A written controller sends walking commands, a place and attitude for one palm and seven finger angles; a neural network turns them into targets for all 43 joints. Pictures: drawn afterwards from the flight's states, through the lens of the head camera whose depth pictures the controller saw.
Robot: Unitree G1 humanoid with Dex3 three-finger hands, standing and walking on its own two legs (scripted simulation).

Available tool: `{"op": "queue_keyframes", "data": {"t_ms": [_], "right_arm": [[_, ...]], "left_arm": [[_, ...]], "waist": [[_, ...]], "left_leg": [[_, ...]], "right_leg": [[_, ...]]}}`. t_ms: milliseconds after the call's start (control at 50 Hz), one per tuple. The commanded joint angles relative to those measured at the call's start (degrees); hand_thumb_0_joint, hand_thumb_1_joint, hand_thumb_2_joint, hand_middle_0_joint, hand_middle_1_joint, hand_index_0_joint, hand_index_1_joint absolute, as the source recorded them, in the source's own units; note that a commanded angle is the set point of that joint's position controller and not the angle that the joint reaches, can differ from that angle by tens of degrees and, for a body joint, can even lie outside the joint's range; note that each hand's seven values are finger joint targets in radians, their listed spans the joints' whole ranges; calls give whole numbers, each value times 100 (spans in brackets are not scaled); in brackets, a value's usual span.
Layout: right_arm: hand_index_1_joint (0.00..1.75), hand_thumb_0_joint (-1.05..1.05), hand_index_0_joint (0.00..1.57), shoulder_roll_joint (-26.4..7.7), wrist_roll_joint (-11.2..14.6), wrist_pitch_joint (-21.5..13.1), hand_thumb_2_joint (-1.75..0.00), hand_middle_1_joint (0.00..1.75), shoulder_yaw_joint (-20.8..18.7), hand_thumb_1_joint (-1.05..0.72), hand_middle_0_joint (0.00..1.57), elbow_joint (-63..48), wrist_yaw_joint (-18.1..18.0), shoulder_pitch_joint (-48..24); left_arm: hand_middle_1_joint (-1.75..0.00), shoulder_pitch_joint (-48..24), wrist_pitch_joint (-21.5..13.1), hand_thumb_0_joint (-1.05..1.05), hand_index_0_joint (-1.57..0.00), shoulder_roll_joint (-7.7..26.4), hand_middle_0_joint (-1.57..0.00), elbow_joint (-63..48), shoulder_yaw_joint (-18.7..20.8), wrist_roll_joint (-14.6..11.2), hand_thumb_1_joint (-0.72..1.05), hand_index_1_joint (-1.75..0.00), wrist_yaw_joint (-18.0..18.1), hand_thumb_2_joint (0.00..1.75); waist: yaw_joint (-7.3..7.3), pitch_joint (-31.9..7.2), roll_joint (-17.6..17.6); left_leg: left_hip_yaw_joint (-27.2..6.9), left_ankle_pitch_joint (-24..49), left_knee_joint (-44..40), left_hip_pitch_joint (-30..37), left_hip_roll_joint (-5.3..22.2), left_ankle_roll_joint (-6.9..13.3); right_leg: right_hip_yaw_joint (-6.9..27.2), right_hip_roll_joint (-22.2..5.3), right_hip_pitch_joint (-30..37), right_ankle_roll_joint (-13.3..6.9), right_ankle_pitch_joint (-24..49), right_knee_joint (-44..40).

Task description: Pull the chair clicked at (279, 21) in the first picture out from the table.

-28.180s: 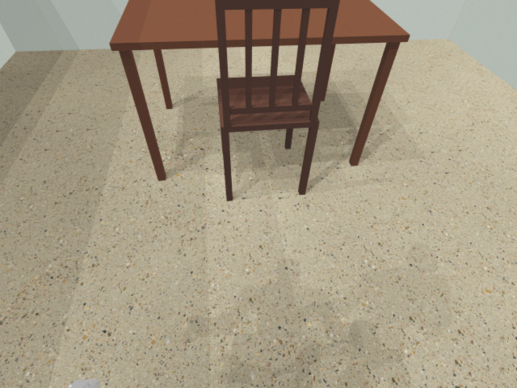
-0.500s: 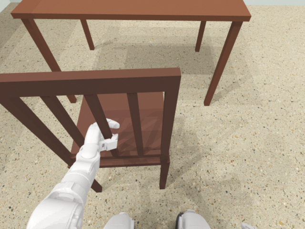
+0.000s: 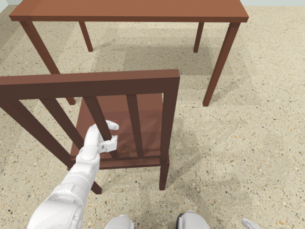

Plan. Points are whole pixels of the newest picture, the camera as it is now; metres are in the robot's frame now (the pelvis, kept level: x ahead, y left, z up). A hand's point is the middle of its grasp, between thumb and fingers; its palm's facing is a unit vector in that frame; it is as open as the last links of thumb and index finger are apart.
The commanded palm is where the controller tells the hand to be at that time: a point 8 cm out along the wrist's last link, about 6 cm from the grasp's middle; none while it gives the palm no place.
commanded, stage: stop walking, hand still on the chair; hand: left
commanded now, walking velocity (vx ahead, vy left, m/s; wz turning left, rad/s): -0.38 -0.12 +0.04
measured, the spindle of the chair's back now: (105, 132) +0.38 +0.16 -0.02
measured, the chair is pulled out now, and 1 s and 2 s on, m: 0.49 0.50 0.50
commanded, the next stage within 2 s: open the thumb and straighten the fingers in 1.02 s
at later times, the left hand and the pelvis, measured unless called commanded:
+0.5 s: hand (113, 145) +0.34 +0.13 -0.04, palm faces +0.06 -0.98 -0.20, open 5.7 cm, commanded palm +0.32 +0.18 -0.03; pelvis +0.05 -0.01 +0.02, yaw -2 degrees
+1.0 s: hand (113, 145) +0.34 +0.13 -0.04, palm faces +0.02 -0.98 -0.20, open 5.7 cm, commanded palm +0.33 +0.18 -0.03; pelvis +0.09 +0.00 +0.02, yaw -3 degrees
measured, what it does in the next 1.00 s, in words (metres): shifts its weight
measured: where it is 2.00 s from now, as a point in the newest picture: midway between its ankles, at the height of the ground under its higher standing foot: outside the picture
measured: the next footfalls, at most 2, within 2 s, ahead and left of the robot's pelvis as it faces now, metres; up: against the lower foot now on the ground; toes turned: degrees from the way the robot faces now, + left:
none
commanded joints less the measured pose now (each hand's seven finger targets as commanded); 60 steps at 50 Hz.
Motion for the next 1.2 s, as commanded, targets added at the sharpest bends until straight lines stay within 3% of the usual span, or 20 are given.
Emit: {"op": "queue_keyframes", "data": {"t_ms": [0,20,60,80,120,180,240,340,400,480,500,560,700,780,800,1080,1100,1120,1140,1180], "right_arm": [[30,0,20,-747,-51,-112,-90,30,-271,-90,20,-640,-46,75],[30,0,20,-773,-69,-105,-90,30,-259,-90,20,-670,-30,52],[30,0,20,-717,-74,-121,-90,30,-295,-90,20,-642,-10,104],[30,0,20,-619,-114,-115,-90,30,-357,-90,20,-995,65,91],[30,0,20,-564,-64,-25,-90,30,-290,-90,20,-1089,98,-47],[30,0,20,-498,-21,67,-90,30,-294,-90,20,-1151,72,48],[30,0,20,-441,-37,89,-90,30,-227,-90,20,-1109,34,14],[30,0,20,-455,-71,35,-90,30,-211,-90,20,-1114,21,-180],[30,0,20,-463,-72,22,-90,30,-246,-90,20,-1062,0,-168],[30,0,20,-431,-48,-9,-90,30,-273,-90,20,-1101,14,-250],[30,0,20,-482,-56,-16,-90,30,-301,-90,20,-1069,-13,-229],[30,0,20,-437,-56,54,-90,30,-292,-90,20,-1095,18,-287],[30,0,20,-431,-53,239,-90,30,-284,-90,20,-1177,12,-364],[30,0,20,-376,-55,325,-90,30,-251,-90,20,-1274,33,-434],[30,0,20,-407,-45,334,-90,30,-261,-90,20,-1257,12,-414],[30,0,20,-329,-40,437,-90,30,-199,-90,20,-1298,13,-427],[30,0,20,-355,-24,425,-90,30,-221,-90,20,-1321,3,-421],[30,0,20,-629,65,228,-90,30,-286,-90,20,-1301,260,-463],[30,0,20,-703,53,132,-90,30,-361,-90,20,-1313,365,-516],[30,0,20,-641,4,-80,-90,30,-424,-90,20,-1409,478,-478]], "left_arm": [[-145,-2076,-406,0,-50,1078,-50,-1173,125,-15,90,-145,125,90],[-145,-2220,-439,0,-50,1026,-50,-1309,99,19,90,-145,130,90],[-145,-2256,-524,0,-50,950,-50,-1347,107,36,90,-145,115,90],[-145,-1651,-575,0,-50,839,-50,-2474,15,53,90,-145,71,90],[-145,-1282,-354,0,-50,762,-50,-2475,-58,27,90,-145,43,90],[-145,-1026,-188,0,-50,1050,-50,-2700,147,0,90,-145,118,90],[-145,-628,3,0,-50,1199,-50,-2700,284,-4,90,-145,150,90],[-145,-111,75,0,-50,988,-50,-2891,246,23,90,-145,158,90],[-145,154,108,0,-50,1002,-50,-2918,230,59,90,-145,169,90],[-145,517,157,0,-50,789,-50,-2996,119,10,90,-145,115,90],[-145,596,169,0,-50,782,-50,-2997,39,3,90,-145,115,90],[-145,798,188,0,-50,718,-50,-3028,34,11,90,-145,95,90],[-145,1081,225,0,-50,633,-50,-3020,-95,1,90,-145,91,90],[-145,1161,227,0,-50,553,-50,-3010,-85,14,90,-145,93,90],[-145,1190,231,0,-50,578,-50,-3018,-139,5,90,-145,105,90],[-145,1355,167,0,-50,454,-50,-3077,-218,-8,90,-145,108,90],[-145,1477,140,0,-50,624,-50,-3315,-132,-8,90,-145,130,90],[-145,1979,358,0,-50,146,-50,-3113,-359,-102,78,-145,86,84],[-145,1773,331,0,-50,466,-50,-3574,-44,-131,66,-145,64,78],[-145,1898,354,0,-50,612,-50,-4286,96,-66,42,-145,11,67]], "waist": [[204,-1926,717],[225,-1974,997],[221,-2318,874],[199,-2633,923],[177,-2311,967],[153,-2112,63],[113,-2124,-533],[178,-1824,304],[138,-1683,319],[134,-2062,-11],[70,-1940,284],[106,-2031,56],[86,-1644,236],[132,-1741,-45],[94,-1589,278],[151,-1597,-52],[145,-1470,183],[-108,-975,-643],[-25,-1290,-871],[40,-1831,5]], "left_leg": [[-1123,-464,-1309,116,1136,513],[-1248,47,-1407,-36,1271,580],[-1199,1664,-937,432,1346,593],[-1267,1903,-837,585,1322,557],[-954,434,-1026,167,1146,420],[-460,-1554,-620,371,515,256],[-247,-1472,-216,1012,205,232],[-587,-755,-1429,899,595,363],[-429,-198,-1475,955,556,334],[-233,1007,-1284,1470,548,210],[-231,1257,-1354,1535,561,201],[-144,1500,-1345,1699,586,174],[-130,1131,-1596,1650,540,203],[-119,1071,-1566,1666,529,216],[-134,1162,-1615,1622,525,210],[-152,951,-1635,1611,524,236],[-173,958,-1689,1567,523,235],[-77,556,-1533,705,182,272],[-52,517,-1369,512,163,296],[53,542,-1080,512,20,265]], "right_leg": [[497,-288,948,-308,-1402,-172],[350,-115,1152,-290,-974,206],[328,-104,1466,-302,160,59],[425,-176,1828,-368,549,-79],[448,-226,1842,-381,-315,-174],[1020,-568,1058,-514,-1735,-1111],[1157,-809,647,-557,-2388,-1783],[657,-206,1338,-237,-1367,-1261],[617,-184,1641,-215,-654,-1359],[600,-274,2038,-314,1106,-1164],[542,-273,2082,-311,1499,-1167],[506,-276,2183,-322,1838,-1118],[447,-210,2006,-302,1240,-1350],[425,-203,2038,-315,1127,-1339],[393,-209,2020,-311,1192,-1379],[315,-177,1948,-302,790,-1357],[299,-179,1936,-291,767,-1408],[-171,190,1491,-256,394,-993],[-125,200,1489,-269,469,-871],[-41,203,1442,-260,477,-675]]}}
